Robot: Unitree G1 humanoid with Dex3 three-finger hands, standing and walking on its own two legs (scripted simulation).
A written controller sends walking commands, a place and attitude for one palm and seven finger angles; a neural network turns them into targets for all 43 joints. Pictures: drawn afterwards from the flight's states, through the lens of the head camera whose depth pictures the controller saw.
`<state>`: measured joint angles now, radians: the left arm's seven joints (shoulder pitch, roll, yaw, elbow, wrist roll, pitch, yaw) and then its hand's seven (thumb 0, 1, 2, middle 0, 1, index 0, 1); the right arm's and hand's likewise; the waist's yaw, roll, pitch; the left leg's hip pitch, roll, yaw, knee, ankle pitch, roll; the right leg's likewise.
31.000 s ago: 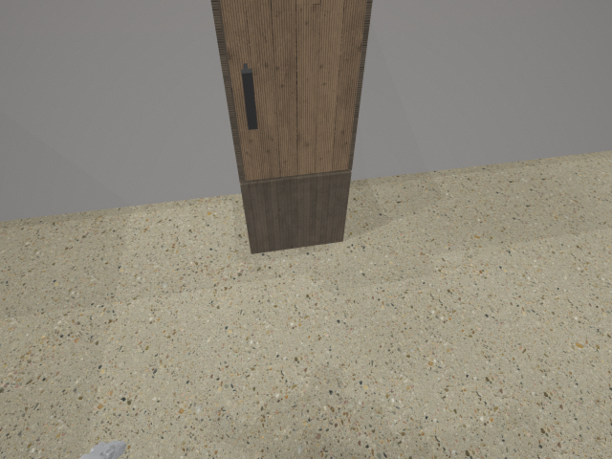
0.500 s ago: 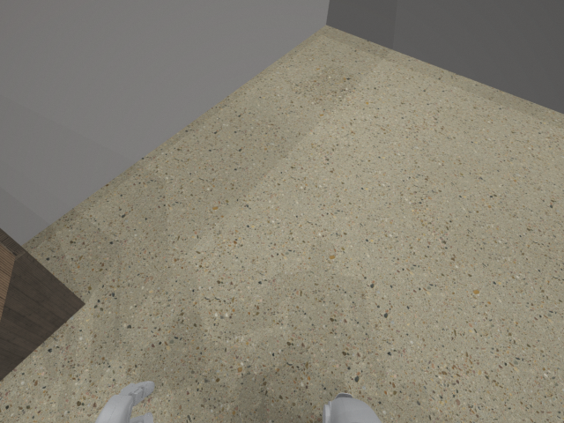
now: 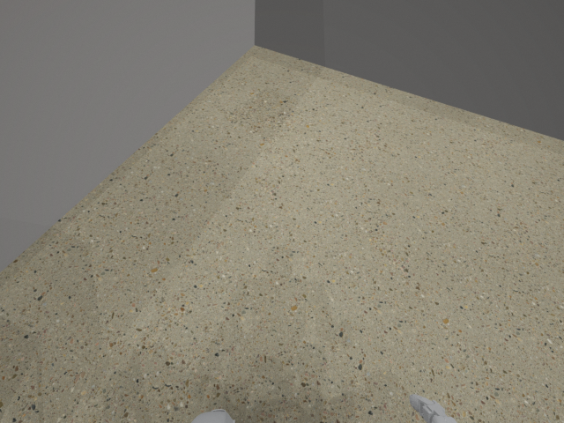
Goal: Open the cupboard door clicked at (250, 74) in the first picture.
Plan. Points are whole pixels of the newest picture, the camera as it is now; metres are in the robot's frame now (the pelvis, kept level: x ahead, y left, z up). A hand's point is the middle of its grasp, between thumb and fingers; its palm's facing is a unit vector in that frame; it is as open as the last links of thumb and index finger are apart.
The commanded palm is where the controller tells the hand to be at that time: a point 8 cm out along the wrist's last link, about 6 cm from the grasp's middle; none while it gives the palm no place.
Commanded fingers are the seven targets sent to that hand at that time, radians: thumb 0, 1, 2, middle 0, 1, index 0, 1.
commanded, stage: walk to a spot facing it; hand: left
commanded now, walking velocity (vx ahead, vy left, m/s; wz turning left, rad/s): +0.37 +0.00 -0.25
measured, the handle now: out of the picture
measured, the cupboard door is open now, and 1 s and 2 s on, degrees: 49 49 49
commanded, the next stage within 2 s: turn to face it in 0.72 s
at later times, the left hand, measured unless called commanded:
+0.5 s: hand (234, 288) +0.36 +0.11 -0.15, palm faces -0.13 -0.97 -0.20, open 7.4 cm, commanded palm none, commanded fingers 0.00 0.90 0.90 -0.20 -0.30 -0.20 -0.30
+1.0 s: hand (231, 233) +0.50 +0.14 -0.16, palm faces -0.03 -0.99 -0.16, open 7.4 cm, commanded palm none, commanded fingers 0.00 0.90 0.90 -0.20 -0.30 -0.20 -0.30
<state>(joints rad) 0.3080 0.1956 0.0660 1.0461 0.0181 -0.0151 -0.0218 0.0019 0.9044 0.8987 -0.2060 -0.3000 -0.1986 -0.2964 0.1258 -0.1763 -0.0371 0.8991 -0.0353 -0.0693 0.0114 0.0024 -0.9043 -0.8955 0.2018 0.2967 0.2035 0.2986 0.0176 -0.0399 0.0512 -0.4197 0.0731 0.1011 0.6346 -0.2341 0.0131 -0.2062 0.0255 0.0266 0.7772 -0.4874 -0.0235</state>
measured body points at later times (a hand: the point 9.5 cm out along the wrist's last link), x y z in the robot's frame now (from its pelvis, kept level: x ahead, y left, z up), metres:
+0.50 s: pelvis +0.23 -0.05 +0.01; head +0.27 -0.06 +0.46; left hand +0.37 +0.16 -0.13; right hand +0.12 -0.27 -0.14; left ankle +0.15 +0.09 -0.65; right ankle +0.24 -0.14 -0.72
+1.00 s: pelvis +0.45 -0.04 +0.02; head +0.48 -0.02 +0.46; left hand +0.50 +0.19 -0.15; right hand +0.48 -0.28 -0.13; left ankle +0.50 +0.05 -0.72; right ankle +0.43 -0.18 -0.66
